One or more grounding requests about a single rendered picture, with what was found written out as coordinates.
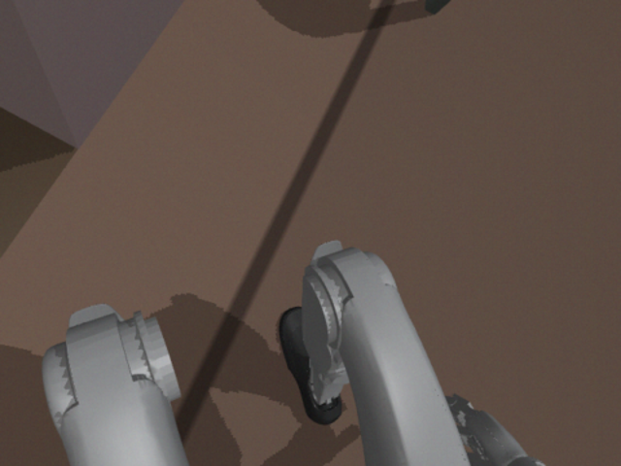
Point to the right robot foot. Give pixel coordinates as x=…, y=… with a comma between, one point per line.
x=298, y=363

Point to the right robot hand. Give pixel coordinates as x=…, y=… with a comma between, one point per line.
x=491, y=443

